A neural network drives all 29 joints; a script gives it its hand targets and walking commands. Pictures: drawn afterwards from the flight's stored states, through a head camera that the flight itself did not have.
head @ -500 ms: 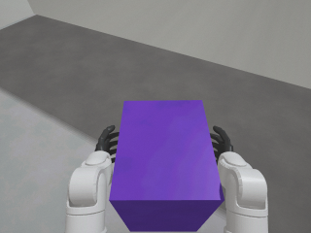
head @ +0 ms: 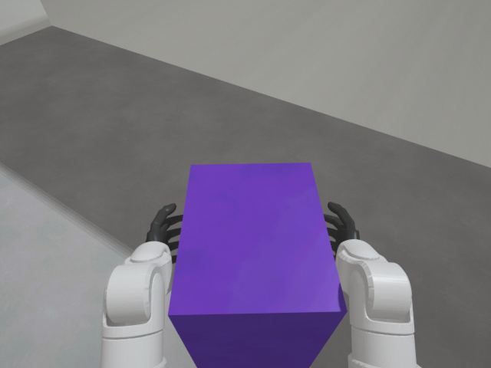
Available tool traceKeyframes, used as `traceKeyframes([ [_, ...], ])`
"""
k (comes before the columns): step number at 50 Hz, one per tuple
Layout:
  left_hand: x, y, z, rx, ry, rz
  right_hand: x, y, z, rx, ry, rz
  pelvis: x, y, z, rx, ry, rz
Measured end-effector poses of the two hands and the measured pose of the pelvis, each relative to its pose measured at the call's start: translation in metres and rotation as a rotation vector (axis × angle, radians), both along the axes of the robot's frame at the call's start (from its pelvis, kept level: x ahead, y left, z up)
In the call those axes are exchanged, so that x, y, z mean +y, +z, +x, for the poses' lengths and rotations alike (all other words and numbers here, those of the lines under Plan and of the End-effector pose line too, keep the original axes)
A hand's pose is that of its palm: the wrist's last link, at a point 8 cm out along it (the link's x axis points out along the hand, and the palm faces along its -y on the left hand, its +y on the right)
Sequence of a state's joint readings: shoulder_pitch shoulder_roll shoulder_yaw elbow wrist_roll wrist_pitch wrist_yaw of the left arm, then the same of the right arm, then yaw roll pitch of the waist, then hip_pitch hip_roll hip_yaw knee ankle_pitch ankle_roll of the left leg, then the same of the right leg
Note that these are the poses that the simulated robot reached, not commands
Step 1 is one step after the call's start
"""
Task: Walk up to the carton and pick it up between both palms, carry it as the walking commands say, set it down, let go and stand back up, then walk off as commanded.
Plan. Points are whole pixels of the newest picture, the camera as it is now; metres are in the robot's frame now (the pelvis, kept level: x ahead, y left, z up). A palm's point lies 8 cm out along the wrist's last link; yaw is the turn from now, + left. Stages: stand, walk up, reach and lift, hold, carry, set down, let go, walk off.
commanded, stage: carry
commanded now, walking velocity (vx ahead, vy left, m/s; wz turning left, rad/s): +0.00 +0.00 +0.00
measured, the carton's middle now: (252, 275) +0.28 +0.00 +0.00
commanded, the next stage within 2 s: none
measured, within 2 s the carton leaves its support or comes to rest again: neither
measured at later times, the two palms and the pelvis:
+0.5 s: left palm (180, 233) +0.31 +0.11 +0.08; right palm (357, 233) +0.31 -0.17 +0.07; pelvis +0.03 -0.03 +0.00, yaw +0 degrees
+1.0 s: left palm (181, 266) +0.27 +0.11 +0.05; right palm (363, 262) +0.27 -0.17 +0.05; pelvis -0.01 -0.03 +0.00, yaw -1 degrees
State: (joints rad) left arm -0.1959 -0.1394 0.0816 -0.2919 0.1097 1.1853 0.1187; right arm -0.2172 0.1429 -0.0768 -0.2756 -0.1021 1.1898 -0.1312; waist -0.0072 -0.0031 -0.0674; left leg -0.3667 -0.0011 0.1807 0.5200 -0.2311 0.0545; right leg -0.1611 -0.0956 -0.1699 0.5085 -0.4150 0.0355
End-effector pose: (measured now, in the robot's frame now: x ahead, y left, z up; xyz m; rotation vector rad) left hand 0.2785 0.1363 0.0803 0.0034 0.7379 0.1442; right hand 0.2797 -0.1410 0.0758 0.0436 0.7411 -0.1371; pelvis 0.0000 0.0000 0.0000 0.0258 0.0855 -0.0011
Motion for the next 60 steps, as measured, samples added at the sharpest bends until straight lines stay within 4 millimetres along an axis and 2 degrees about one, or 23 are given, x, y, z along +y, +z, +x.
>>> traceKeyframes([
  [5, -0.004, 0.009, 0.016, -0.017, -0.009, 0.007, -0.004, 0.008, 0.014, -0.017, -0.004, 0.002, -0.002, 0.007, 0.016, 0.004, 0.001, -0.008],
  [12, -0.009, 0.02, 0.027, -0.031, 0.006, 0.018, -0.009, 0.015, 0.029, -0.032, 0.014, 0.007, -0.011, 0.013, 0.029, 0.007, 0.001, 0.005],
  [17, -0.016, 0.01, 0.032, -0.012, -0.005, 0.023, -0.016, 0.005, 0.032, -0.014, 0.009, 0.006, -0.015, 0.012, 0.032, -0.001, -0.004, 0.009],
  [22, -0.022, 0.01, 0.032, -0.036, -0.012, 0.021, -0.022, 0.006, 0.03, -0.038, 0.006, 0.001, -0.021, 0.007, 0.034, -0.002, -0.002, 0.006],
  [25, -0.027, -0.001, 0.033, -0.019, -0.011, 0.027, -0.027, -0.006, 0.033, -0.022, 0.013, 0.0, -0.027, 0.003, 0.03, 0.005, -0.008, 0.01],
  [30, -0.031, -0.016, 0.03, -0.019, -0.027, 0.03, -0.032, -0.019, 0.028, -0.022, 0.007, -0.008, -0.03, -0.002, 0.026, -0.016, -0.005, -0.003],
  [34, -0.031, -0.013, 0.023, -0.051, -0.026, 0.024, -0.032, -0.013, 0.022, -0.055, 0.009, -0.014, -0.03, -0.002, 0.023, -0.025, -0.003, 0.0],
  [39, -0.03, -0.02, 0.017, -0.047, -0.02, 0.028, -0.031, -0.019, 0.02, -0.053, 0.024, -0.021, -0.032, -0.005, 0.016, -0.027, -0.009, -0.003],
  [60, -0.03, -0.028, -0.031, -0.066, -0.039, 0.032, -0.032, -0.024, -0.03, -0.074, 0.038, -0.051, -0.033, -0.001, -0.029, -0.07, -0.009, -0.01],
])
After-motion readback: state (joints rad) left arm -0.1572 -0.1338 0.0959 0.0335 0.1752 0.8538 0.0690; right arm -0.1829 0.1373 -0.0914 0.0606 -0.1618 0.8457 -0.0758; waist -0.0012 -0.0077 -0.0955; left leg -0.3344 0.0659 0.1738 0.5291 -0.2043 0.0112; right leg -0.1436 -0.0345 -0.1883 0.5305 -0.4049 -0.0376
